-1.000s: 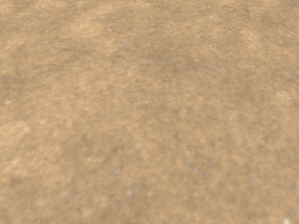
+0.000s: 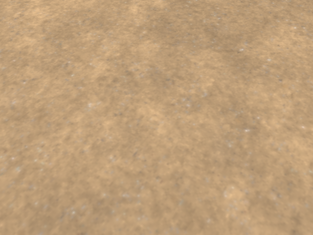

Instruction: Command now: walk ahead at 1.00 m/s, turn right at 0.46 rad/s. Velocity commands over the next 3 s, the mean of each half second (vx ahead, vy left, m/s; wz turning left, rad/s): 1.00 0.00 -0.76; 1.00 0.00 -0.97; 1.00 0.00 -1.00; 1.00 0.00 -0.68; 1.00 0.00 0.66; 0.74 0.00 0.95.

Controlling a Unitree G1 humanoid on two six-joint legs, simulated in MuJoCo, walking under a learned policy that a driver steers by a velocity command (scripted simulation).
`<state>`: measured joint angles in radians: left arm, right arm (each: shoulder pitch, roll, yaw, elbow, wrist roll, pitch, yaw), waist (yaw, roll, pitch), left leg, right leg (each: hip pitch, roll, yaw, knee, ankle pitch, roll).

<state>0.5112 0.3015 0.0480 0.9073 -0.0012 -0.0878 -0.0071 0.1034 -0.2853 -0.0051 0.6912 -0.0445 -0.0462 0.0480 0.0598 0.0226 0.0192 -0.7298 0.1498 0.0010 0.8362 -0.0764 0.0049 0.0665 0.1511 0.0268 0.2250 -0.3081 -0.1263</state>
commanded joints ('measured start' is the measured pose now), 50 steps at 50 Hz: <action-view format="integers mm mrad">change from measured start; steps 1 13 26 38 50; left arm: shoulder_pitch -97 -205 -436 -168 -193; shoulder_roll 142 67 63 156 267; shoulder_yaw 28 5 -6 55 91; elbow -73 -133 -266 -150 -140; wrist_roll -18 18 16 2 10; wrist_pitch -41 35 68 16 3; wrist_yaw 0 -16 -73 15 -4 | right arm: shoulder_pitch -105 227 269 72 243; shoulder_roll -33 -87 -202 -94 -209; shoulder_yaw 4 -61 -84 -27 -71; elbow -89 63 137 -72 -90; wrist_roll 14 -10 26 -29 26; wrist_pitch -19 -32 -51 4 -19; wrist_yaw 14 -56 -66 -43 -75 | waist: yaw -46 -102 42 -97 -235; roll -36 54 64 64 -55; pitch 121 -48 33 24 -211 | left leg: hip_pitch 313 710 801 114 854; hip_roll -71 190 91 -6 -145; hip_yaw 51 -291 323 -59 -25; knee -203 -600 -541 327 -286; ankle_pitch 266 -294 1001 -341 -71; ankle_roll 6 117 33 -82 -4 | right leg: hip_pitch -344 -733 -518 -291 -276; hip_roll -237 -226 -101 -200 -114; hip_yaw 170 59 -231 431 367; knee -221 1126 533 -9 563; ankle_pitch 512 52 291 223 856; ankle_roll -116 -2 -75 -242 -23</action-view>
